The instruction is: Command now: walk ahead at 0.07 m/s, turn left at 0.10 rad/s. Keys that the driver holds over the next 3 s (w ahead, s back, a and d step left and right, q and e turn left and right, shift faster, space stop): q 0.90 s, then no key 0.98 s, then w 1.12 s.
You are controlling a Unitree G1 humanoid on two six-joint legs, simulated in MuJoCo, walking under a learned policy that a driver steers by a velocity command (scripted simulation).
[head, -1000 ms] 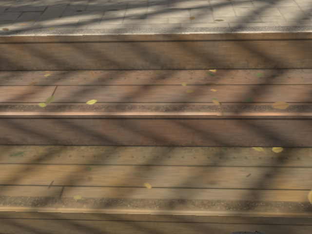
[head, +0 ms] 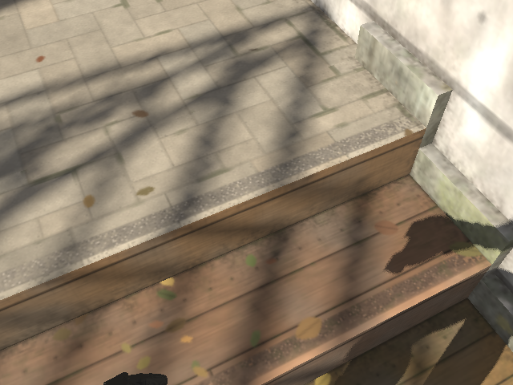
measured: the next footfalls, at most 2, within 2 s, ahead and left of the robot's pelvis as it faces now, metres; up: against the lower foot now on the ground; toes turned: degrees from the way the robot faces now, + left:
left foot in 0.42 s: +0.17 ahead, +0.13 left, +0.00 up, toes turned +14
right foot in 1.06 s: +0.31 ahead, -0.08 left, +0.00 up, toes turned +32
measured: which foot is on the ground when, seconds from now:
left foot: up 0.00-0.40, down 0.42-1.00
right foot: down 0.00-0.42, up 0.44-1.00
